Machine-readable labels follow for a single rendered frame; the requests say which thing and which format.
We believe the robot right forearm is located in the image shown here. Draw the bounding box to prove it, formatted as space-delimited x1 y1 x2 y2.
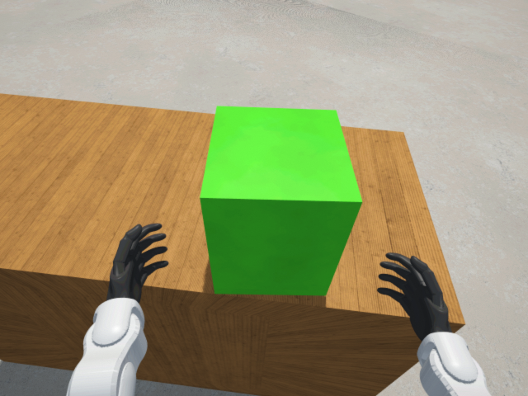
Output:
417 332 492 396

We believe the carton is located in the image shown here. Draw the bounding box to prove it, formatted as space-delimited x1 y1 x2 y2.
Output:
200 106 362 295

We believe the pedestal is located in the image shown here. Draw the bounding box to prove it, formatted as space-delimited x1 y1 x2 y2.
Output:
0 93 465 396

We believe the left robot hand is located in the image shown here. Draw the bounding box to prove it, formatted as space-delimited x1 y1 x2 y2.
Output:
106 224 168 303

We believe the right robot hand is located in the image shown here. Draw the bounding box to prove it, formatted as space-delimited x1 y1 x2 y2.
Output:
377 252 452 341

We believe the robot left forearm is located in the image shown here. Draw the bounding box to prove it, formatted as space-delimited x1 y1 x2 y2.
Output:
66 298 148 396

